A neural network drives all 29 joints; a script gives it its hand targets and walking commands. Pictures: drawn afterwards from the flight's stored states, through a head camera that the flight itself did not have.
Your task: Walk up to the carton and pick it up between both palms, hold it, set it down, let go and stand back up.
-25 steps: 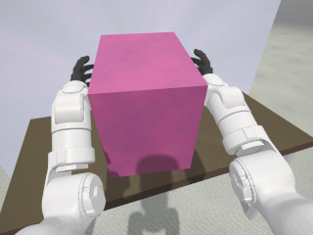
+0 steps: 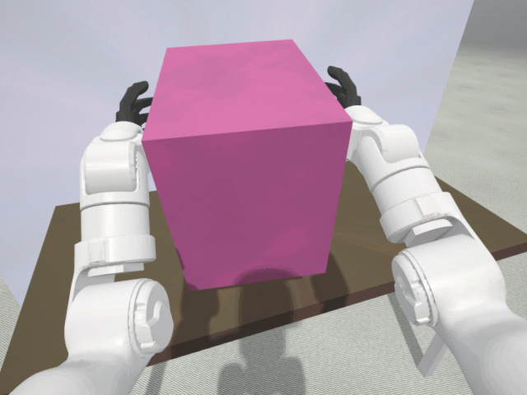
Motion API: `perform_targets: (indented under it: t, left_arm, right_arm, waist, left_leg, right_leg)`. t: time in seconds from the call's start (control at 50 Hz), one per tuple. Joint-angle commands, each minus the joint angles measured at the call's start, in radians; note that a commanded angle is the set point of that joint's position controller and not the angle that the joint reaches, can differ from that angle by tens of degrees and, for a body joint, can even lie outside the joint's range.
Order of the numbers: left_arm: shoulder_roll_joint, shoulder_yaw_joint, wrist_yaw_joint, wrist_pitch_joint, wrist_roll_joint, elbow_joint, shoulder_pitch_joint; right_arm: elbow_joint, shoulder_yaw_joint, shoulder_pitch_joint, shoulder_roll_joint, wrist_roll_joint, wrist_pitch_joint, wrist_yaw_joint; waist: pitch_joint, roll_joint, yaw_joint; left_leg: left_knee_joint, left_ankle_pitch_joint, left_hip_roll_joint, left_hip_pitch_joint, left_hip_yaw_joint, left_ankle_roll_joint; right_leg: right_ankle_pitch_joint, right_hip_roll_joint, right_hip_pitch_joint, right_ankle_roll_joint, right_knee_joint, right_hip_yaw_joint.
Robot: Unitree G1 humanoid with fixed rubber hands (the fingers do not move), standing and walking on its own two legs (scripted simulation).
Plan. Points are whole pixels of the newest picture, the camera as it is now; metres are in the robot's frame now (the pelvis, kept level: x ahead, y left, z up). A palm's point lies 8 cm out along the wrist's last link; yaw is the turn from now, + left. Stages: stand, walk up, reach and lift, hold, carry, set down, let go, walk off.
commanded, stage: hold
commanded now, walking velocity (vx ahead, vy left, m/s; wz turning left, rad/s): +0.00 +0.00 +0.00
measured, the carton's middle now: (244, 157) +0.40 +0.00 +0.25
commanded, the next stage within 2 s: none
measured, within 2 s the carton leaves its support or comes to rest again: neither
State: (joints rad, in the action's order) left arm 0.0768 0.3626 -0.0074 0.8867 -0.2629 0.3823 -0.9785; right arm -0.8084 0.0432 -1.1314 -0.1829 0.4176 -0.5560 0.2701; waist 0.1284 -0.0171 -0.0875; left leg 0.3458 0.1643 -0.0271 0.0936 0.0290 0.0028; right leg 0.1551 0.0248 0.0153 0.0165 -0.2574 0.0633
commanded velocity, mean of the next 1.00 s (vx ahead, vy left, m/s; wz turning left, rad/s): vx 0.00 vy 0.00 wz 0.00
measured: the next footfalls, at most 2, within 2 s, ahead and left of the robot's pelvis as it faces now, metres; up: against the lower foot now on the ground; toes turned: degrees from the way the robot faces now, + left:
none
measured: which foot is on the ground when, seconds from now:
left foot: down 0.00-1.00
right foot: down 0.00-1.00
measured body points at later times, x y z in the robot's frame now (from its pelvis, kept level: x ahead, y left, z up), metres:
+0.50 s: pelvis +0.00 -0.01 +0.00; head -0.09 +0.01 +0.44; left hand +0.39 +0.16 +0.32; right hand +0.39 -0.14 +0.33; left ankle +0.02 +0.11 -0.75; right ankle +0.00 -0.10 -0.75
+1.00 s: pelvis +0.00 +0.00 +0.00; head -0.09 +0.01 +0.44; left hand +0.39 +0.15 +0.31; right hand +0.39 -0.14 +0.33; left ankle +0.02 +0.11 -0.75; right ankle +0.00 -0.10 -0.75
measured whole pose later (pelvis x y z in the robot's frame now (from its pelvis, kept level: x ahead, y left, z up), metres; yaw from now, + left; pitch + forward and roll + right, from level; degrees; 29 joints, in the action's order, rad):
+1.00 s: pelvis +0.00 +0.00 +0.00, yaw +0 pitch -4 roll -1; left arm 0.10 0.39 -0.03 0.89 -0.27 0.47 -1.04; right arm -0.86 0.03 -1.19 -0.19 0.42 -0.60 0.28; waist 0.16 -0.01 -0.08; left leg 0.34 0.16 -0.03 0.11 0.02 0.01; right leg 0.15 0.03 0.04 0.02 -0.26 0.07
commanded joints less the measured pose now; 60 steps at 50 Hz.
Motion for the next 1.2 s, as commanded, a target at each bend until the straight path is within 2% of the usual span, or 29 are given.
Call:
perform_targets:
  t: [0.0,0.06,0.14,0.28,0.46,0.62,0.84,1.18]
  left_arm:
    - [-0.529,-0.323,-0.145,-0.058,0.146,-0.050,-0.672]
    - [-0.526,-0.310,-0.151,-0.065,0.147,-0.032,-0.716]
    - [-0.504,-0.283,-0.152,-0.071,0.143,-0.006,-0.726]
    - [-0.476,-0.249,-0.175,-0.074,0.130,0.046,-0.719]
    - [-0.492,-0.267,-0.178,-0.081,0.144,0.030,-0.728]
    - [-0.512,-0.289,-0.165,-0.081,0.157,-0.005,-0.727]
    - [-0.521,-0.299,-0.153,-0.078,0.162,-0.023,-0.719]
    - [-0.502,-0.282,-0.166,-0.074,0.147,-0.002,-0.713]
  right_arm:
    - [0.192,0.154,-0.656,0.618,0.107,-0.032,-0.114]
    - [0.169,0.134,-0.682,0.627,0.106,-0.038,-0.119]
    - [0.156,0.139,-0.697,0.633,0.122,-0.044,-0.114]
    - [0.145,0.118,-0.708,0.619,0.117,-0.046,-0.102]
    - [0.170,0.117,-0.710,0.614,0.122,-0.041,-0.094]
    - [0.181,0.131,-0.699,0.615,0.128,-0.040,-0.102]
    - [0.187,0.142,-0.690,0.622,0.132,-0.042,-0.109]
    - [0.195,0.141,-0.698,0.626,0.133,-0.048,-0.096]
  waist:
    - [0.222,0.046,0.000]
    - [0.244,0.057,0.011]
    - [0.274,0.040,0.017]
    - [0.257,0.019,0.012]
    - [0.274,0.043,-0.003]
    - [0.289,0.059,-0.001]
    - [0.290,0.052,0.003]
    - [0.277,0.039,0.002]
  left_leg:
    - [-0.055,-0.121,0.044,-0.028,-0.021,0.032]
    - [-0.053,-0.111,0.045,-0.017,-0.027,0.033]
    - [-0.035,-0.146,0.051,-0.038,-0.029,0.030]
    - [-0.041,-0.124,0.056,-0.025,-0.026,0.021]
    - [-0.035,-0.152,0.055,-0.035,-0.032,0.032]
    - [-0.034,-0.173,0.049,-0.040,-0.036,0.040]
    - [-0.030,-0.183,0.047,-0.048,-0.037,0.040]
    - [-0.030,-0.164,0.055,-0.045,-0.034,0.033]
  right_leg:
    - [-0.105,0.047,-0.059,-0.050,0.011,-0.055]
    - [-0.111,0.044,-0.058,-0.046,0.007,-0.062]
    - [-0.163,0.042,-0.060,-0.057,0.006,-0.063]
    - [-0.154,0.032,-0.057,-0.059,0.016,-0.066]
    - [-0.170,0.034,-0.062,-0.057,0.012,-0.061]
    - [-0.157,0.044,-0.061,-0.051,0.005,-0.056]
    - [-0.163,0.048,-0.058,-0.052,0.004,-0.057]
    - [-0.180,0.039,-0.064,-0.061,0.008,-0.060]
